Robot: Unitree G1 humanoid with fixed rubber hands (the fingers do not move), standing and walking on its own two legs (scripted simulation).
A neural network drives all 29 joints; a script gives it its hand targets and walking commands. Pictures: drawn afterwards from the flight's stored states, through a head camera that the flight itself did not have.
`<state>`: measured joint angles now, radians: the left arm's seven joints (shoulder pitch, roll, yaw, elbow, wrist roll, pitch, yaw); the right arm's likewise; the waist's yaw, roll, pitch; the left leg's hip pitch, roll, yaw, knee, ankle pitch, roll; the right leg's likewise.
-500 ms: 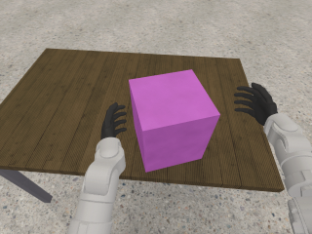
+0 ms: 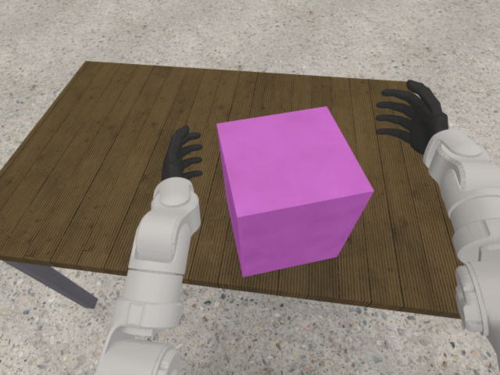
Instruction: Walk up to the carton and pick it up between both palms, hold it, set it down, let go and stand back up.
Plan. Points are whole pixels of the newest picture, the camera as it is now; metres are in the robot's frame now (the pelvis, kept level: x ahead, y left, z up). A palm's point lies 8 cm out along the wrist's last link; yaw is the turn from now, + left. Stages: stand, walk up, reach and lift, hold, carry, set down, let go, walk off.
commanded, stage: reach and lift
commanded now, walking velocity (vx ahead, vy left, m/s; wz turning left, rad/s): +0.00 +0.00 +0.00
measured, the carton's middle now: (282, 196) +0.44 +0.00 -0.03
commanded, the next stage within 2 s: none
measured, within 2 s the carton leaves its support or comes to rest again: neither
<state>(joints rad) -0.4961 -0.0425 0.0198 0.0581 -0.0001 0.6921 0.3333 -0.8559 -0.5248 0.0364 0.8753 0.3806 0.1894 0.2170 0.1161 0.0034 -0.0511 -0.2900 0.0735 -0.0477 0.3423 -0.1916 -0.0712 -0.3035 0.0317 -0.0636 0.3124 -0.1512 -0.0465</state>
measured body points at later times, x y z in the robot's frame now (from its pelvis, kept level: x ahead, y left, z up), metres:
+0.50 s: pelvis -0.01 +0.00 +0.00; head +0.06 +0.00 +0.44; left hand +0.37 +0.17 +0.06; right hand +0.44 -0.22 +0.07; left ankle -0.02 +0.16 -0.75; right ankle +0.00 -0.09 -0.75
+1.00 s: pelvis +0.00 +0.00 -0.01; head +0.12 -0.02 +0.42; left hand +0.38 +0.16 +0.02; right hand +0.49 -0.21 +0.03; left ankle -0.02 +0.16 -0.75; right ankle +0.00 -0.09 -0.75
